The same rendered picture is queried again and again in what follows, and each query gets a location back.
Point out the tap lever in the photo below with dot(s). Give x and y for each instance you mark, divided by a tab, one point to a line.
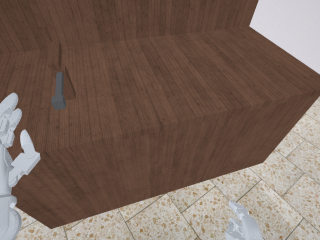
58	101

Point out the left robot hand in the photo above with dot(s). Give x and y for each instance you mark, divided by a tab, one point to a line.
25	162

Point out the right robot hand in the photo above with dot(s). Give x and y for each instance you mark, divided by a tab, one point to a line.
247	229

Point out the robot left forearm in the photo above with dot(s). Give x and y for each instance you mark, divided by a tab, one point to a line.
10	219

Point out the counter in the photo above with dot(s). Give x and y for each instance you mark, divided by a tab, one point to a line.
160	95

